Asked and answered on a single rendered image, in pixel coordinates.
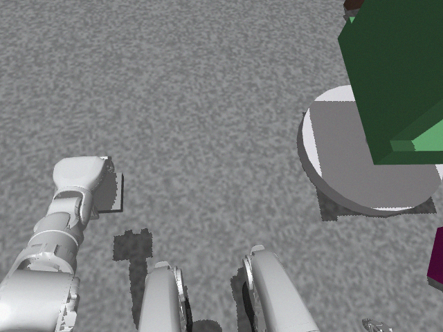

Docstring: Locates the office chair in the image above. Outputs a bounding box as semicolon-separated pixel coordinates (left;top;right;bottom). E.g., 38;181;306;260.
297;0;443;216

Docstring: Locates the left robot hand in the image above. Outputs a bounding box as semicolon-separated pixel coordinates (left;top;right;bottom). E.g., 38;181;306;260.
53;156;114;220

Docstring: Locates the right robot hand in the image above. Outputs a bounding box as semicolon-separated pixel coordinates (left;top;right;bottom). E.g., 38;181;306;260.
362;318;392;332

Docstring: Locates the right robot foot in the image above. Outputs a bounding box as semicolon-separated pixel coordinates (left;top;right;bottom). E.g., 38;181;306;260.
242;282;267;332

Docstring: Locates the left robot arm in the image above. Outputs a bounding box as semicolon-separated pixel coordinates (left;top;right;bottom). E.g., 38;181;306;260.
0;186;93;332

